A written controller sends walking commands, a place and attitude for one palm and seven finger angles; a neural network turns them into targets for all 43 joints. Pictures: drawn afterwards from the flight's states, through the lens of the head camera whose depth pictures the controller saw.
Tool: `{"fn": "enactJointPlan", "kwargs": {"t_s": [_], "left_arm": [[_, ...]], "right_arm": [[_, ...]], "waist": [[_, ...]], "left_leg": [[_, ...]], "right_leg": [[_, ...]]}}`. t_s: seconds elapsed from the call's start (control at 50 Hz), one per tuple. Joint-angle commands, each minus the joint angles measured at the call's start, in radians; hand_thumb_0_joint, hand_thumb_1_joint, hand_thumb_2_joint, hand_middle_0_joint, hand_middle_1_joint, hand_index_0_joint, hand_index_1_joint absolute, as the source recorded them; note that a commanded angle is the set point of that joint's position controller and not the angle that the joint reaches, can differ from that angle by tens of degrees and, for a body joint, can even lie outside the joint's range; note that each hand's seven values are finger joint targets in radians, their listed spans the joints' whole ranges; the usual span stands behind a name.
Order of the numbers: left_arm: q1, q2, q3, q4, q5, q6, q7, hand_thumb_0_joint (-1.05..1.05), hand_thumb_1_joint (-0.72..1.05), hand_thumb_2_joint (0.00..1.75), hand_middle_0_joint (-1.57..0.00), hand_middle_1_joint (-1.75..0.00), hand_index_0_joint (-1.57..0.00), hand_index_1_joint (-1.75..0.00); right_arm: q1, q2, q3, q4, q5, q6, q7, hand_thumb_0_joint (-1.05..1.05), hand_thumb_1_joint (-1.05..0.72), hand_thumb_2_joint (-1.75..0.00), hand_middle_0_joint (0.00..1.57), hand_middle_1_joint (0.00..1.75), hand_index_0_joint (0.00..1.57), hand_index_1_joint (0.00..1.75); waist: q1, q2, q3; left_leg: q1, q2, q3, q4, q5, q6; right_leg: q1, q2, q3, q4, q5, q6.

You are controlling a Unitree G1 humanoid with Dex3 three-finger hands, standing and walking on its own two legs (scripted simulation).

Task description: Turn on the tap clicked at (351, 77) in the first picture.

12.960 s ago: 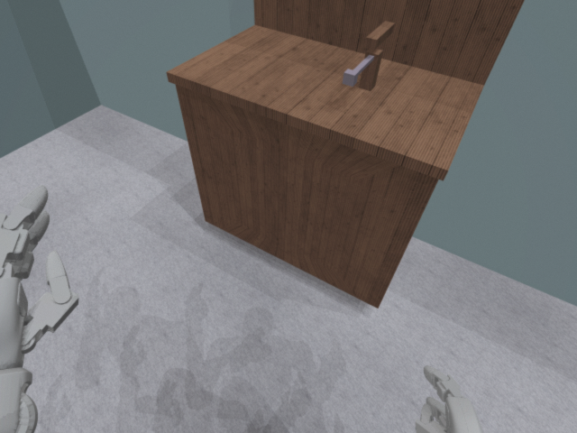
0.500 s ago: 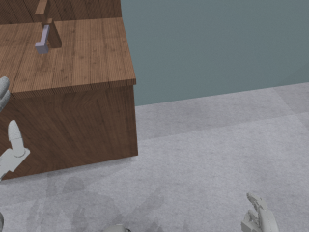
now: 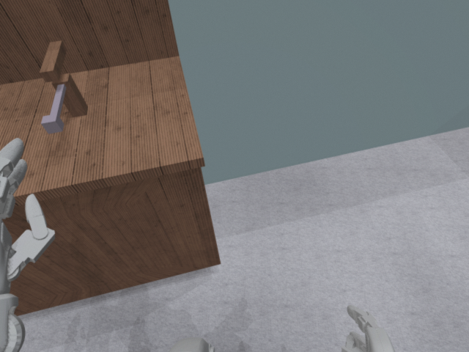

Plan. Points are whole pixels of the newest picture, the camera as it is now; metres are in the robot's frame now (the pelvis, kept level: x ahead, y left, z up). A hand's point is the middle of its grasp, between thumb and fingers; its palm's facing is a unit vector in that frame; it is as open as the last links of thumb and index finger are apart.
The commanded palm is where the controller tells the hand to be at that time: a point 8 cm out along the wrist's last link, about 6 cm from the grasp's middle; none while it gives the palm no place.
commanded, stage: take the last steps up to it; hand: left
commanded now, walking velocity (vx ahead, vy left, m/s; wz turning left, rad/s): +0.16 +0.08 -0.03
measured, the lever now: (52, 123) +0.50 +0.42 +0.09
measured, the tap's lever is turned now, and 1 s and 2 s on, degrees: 0 0 0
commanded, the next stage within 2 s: come to a stop and stand still in 0.14 s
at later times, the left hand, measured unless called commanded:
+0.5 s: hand (60, 187) +0.28 +0.25 +0.18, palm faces +0.34 -0.83 -0.45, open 7.4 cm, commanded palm +0.23 +0.30 +0.18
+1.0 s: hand (28, 225) +0.23 +0.27 +0.17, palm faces +0.42 -0.82 -0.40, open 7.4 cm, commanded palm +0.19 +0.30 +0.18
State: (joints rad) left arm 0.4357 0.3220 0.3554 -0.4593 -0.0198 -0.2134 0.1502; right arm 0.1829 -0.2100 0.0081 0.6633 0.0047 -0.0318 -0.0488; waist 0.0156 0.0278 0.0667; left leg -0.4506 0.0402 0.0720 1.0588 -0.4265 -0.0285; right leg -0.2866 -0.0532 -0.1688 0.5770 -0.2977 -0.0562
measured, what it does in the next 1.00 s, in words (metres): steps on the spot: left foot, then right foot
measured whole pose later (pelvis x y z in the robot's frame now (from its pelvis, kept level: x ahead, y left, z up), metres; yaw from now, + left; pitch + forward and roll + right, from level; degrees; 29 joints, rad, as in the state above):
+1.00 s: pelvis +0.02 +0.03 +0.00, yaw -1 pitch -1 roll +1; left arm 0.47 0.37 0.35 -0.49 -0.01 -0.20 0.17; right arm 0.22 -0.22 0.00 0.58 0.00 -0.04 -0.09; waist 0.02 -0.03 0.04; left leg -0.23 0.01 0.05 0.52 -0.26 0.01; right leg -0.32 -0.01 -0.11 0.53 -0.24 0.00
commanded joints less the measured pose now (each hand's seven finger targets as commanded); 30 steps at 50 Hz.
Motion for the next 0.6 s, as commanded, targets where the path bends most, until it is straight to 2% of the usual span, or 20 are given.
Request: {"fn": "enactJointPlan", "kwargs": {"t_s": [0.0,0.06,0.12,0.14,0.16,0.18,0.2,0.22,0.24,0.26,0.3,0.32,0.36,0.4,0.46,0.48,0.5,0.52,0.54,0.58], "left_arm": [[0.012,0.235,0.147,-0.280,-0.001,-0.092,0.027,0.00,0.90,0.90,-0.20,-0.30,-0.20,-0.30],[0.070,0.235,0.165,-0.296,-0.010,-0.090,0.036,0.00,0.90,0.90,-0.20,-0.30,-0.20,-0.30],[0.063,0.227,0.162,-0.284,-0.015,-0.079,0.041,0.00,0.90,0.90,-0.20,-0.30,-0.20,-0.30],[0.032,0.220,0.146,-0.306,-0.015,-0.081,0.039,0.00,0.90,0.90,-0.20,-0.30,-0.20,-0.30],[0.008,0.227,0.150,-0.308,-0.014,-0.088,0.038,0.00,0.90,0.90,-0.20,-0.30,-0.20,-0.30],[-0.012,0.223,0.140,-0.314,-0.015,-0.091,0.035,0.00,0.90,0.90,-0.20,-0.30,-0.20,-0.30],[-0.010,0.209,0.131,-0.283,-0.018,-0.095,0.032,0.00,0.90,0.90,-0.20,-0.30,-0.20,-0.30],[-0.010,0.228,0.131,-0.256,-0.014,-0.099,0.022,0.00,0.90,0.90,-0.20,-0.30,-0.20,-0.30],[-0.034,0.219,0.117,-0.263,-0.013,-0.096,0.021,0.00,0.90,0.90,-0.20,-0.30,-0.20,-0.30],[-0.042,0.218,0.111,-0.278,-0.014,-0.093,0.017,0.00,0.90,0.90,-0.20,-0.30,-0.20,-0.30],[-0.006,0.207,0.099,-0.328,-0.018,-0.078,0.008,0.00,0.90,0.90,-0.20,-0.30,-0.20,-0.30],[-0.006,0.207,0.097,-0.364,-0.018,-0.070,0.006,0.00,0.90,0.90,-0.20,-0.30,-0.20,-0.30],[0.041,0.201,0.096,-0.359,-0.026,-0.054,0.006,0.00,0.90,0.90,-0.20,-0.30,-0.20,-0.30],[0.044,0.215,0.114,-0.346,-0.030,-0.042,0.011,0.00,0.90,0.90,-0.20,-0.30,-0.20,-0.30],[0.030,0.213,0.132,-0.277,-0.026,-0.029,0.011,0.00,0.90,0.90,-0.20,-0.30,-0.20,-0.30],[0.020,0.215,0.134,-0.252,-0.024,-0.026,0.011,0.00,0.90,0.90,-0.20,-0.30,-0.20,-0.30],[0.000,0.225,0.139,-0.235,-0.024,-0.025,0.013,0.00,0.90,0.90,-0.20,-0.30,-0.20,-0.30],[-0.005,0.208,0.121,-0.213,-0.037,-0.013,0.006,0.00,0.90,0.90,-0.20,-0.30,-0.20,-0.30],[0.013,0.216,0.124,-0.191,-0.042,-0.004,0.005,0.00,0.90,0.90,-0.20,-0.30,-0.20,-0.30],[0.023,0.228,0.139,-0.205,-0.034,-0.008,0.013,0.00,0.90,0.90,-0.20,-0.30,-0.20,-0.30]], "right_arm": [[-0.084,-0.074,-0.037,-0.188,-0.004,-0.051,-0.006,0.00,-0.90,-0.90,0.20,0.30,0.20,0.30],[-0.079,-0.065,-0.044,-0.218,-0.009,-0.051,-0.010,0.00,-0.90,-0.90,0.20,0.30,0.20,0.30],[-0.045,-0.072,-0.058,-0.225,-0.004,-0.051,-0.018,0.00,-0.90,-0.90,0.20,0.30,0.20,0.30],[-0.040,-0.081,-0.064,-0.230,-0.004,-0.050,-0.022,0.00,-0.90,-0.90,0.20,0.30,0.20,0.30],[-0.030,-0.093,-0.072,-0.231,0.000,-0.051,-0.027,0.00,-0.90,-0.90,0.20,0.30,0.20,0.30],[-0.032,-0.121,-0.083,-0.238,0.006,-0.053,-0.029,0.00,-0.90,-0.90,0.20,0.30,0.20,0.30],[-0.021,-0.126,-0.084,-0.242,0.010,-0.056,-0.025,0.00,-0.90,-0.90,0.20,0.30,0.20,0.30],[-0.042,-0.115,-0.074,-0.237,-0.003,-0.066,-0.030,0.00,-0.90,-0.90,0.20,0.30,0.20,0.30],[-0.047,-0.097,-0.062,-0.229,-0.007,-0.072,-0.024,0.00,-0.90,-0.90,0.20,0.30,0.20,0.30],[-0.043,-0.102,-0.064,-0.219,-0.004,-0.075,-0.017,0.00,-0.90,-0.90,0.20,0.30,0.20,0.30],[-0.039,-0.103,-0.061,-0.214,-0.002,-0.084,-0.002,0.00,-0.90,-0.90,0.20,0.30,0.20,0.30],[-0.044,-0.100,-0.054,-0.222,-0.006,-0.091,0.002,0.00,-0.90,-0.90,0.20,0.30,0.20,0.30],[-0.026,-0.095,-0.047,-0.222,-0.007,-0.102,0.009,0.00,-0.90,-0.90,0.20,0.30,0.20,0.30],[-0.020,-0.093,-0.041,-0.222,-0.007,-0.108,0.009,0.00,-0.90,-0.90,0.20,0.30,0.20,0.30],[-0.027,-0.088,-0.031,-0.220,-0.003,-0.099,0.003,0.00,-0.90,-0.90,0.20,0.30,0.20,0.30],[-0.036,-0.081,-0.026,-0.222,0.001,-0.095,0.001,0.00,-0.90,-0.90,0.20,0.30,0.20,0.30],[-0.037,-0.068,-0.021,-0.225,0.003,-0.092,-0.002,0.00,-0.90,-0.90,0.20,0.30,0.20,0.30],[-0.034,-0.051,-0.018,-0.229,0.009,-0.091,-0.001,0.00,-0.90,-0.90,0.20,0.30,0.20,0.30],[-0.031,-0.060,-0.026,-0.219,0.010,-0.091,0.000,0.00,-0.90,-0.90,0.20,0.30,0.20,0.30],[-0.059,-0.046,-0.011,-0.209,0.009,-0.078,0.001,0.00,-0.90,-0.90,0.20,0.30,0.20,0.30]], "waist": [[-0.004,-0.144,-0.175],[0.016,-0.156,-0.189],[-0.005,-0.151,-0.192],[-0.013,-0.116,-0.192],[-0.020,-0.037,-0.199],[-0.021,0.115,-0.196],[-0.020,0.229,-0.201],[-0.018,0.320,-0.182],[-0.024,0.247,-0.139],[-0.024,0.171,-0.137],[-0.013,0.157,-0.173],[-0.011,0.192,-0.185],[-0.018,0.231,-0.195],[-0.022,0.223,-0.199],[-0.015,0.167,-0.175],[-0.016,0.108,-0.181],[-0.025,0.012,-0.192],[-0.025,-0.163,-0.209],[-0.019,-0.236,-0.183],[-0.012,-0.197,-0.208]], "left_leg": [[-0.077,0.042,0.003,-0.175,0.067,-0.002],[0.023,0.005,0.074,-0.366,0.114,0.009],[0.175,-0.018,0.099,-0.544,0.225,0.011],[0.241,-0.011,0.100,-0.605,0.262,0.014],[0.320,0.026,0.064,-0.641,0.291,0.033],[0.397,0.154,-0.102,-0.663,0.385,0.095],[0.456,0.298,-0.298,-0.700,0.508,0.178],[0.397,0.364,-0.415,-0.771,0.424,0.227],[0.351,0.372,-0.435,-0.771,0.456,0.250],[0.366,0.351,-0.362,-0.741,0.554,0.243],[0.382,0.280,-0.185,-0.696,0.717,0.184],[0.363,0.255,-0.126,-0.686,0.737,0.153],[0.355,0.249,-0.097,-0.690,0.745,0.129],[0.357,0.258,-0.089,-0.676,0.751,0.114],[0.245,0.234,-0.045,-0.616,0.576,0.069],[0.183,0.198,-0.021,-0.582,0.454,0.047],[0.146,0.136,0.010,-0.525,0.330,0.018],[0.137,0.039,0.028,-0.418,0.162,-0.014],[0.100,-0.009,-0.002,-0.308,0.007,-0.015],[0.030,-0.011,-0.079,-0.153,-0.065,-0.004]], "right_leg": [[0.236,-0.276,0.224,-0.204,0.559,-0.094],[0.237,-0.248,0.201,-0.183,0.536,-0.088],[0.184,-0.213,0.174,-0.130,0.387,-0.048],[0.159,-0.191,0.159,-0.082,0.325,-0.028],[0.100,-0.156,0.144,0.003,0.252,-0.002],[-0.039,-0.072,0.109,0.140,0.086,0.039],[-0.182,0.004,0.066,0.299,-0.255,0.067],[-0.232,0.015,0.109,0.476,-0.350,0.065],[-0.253,-0.006,0.150,0.525,-0.300,0.063],[-0.271,-0.020,0.165,0.498,-0.245,0.071],[-0.203,-0.008,0.127,0.356,-0.150,0.081],[-0.146,0.005,0.104,0.287,-0.123,0.081],[-0.078,0.032,0.073,0.169,-0.094,0.084],[-0.022,0.045,0.061,0.051,-0.066,0.085],[0.135,0.034,0.068,-0.134,0.109,0.082],[0.200,0.001,0.107,-0.161,0.259,0.072],[0.214,-0.067,0.195,-0.159,0.463,0.046],[0.172,-0.159,0.331,-0.193,0.529,0.000],[0.157,-0.230,0.401,-0.231,0.618,-0.048],[0.210,-0.287,0.389,-0.209,0.686,-0.085]]}}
